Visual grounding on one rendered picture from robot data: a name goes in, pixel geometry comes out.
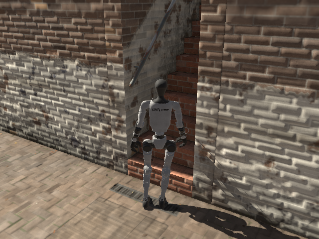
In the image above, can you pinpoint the left robot hand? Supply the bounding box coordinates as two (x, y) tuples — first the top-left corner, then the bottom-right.
(130, 140), (142, 153)

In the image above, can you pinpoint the robot left forearm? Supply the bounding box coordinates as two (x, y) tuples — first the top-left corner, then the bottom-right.
(132, 121), (142, 142)

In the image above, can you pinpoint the robot right forearm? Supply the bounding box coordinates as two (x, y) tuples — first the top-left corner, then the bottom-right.
(178, 121), (186, 139)

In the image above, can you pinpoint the left robot upper arm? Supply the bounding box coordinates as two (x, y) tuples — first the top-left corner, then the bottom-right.
(136, 101), (150, 128)

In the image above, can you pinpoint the right robot hand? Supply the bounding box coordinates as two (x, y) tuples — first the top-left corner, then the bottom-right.
(175, 137), (187, 147)

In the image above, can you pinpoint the right robot upper arm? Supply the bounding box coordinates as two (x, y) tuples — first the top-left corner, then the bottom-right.
(171, 101), (183, 128)

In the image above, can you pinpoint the robot left foot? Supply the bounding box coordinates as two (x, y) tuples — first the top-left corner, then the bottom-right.
(143, 195), (150, 208)

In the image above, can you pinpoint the humanoid robot head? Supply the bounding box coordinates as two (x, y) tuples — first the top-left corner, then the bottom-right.
(152, 79), (169, 104)

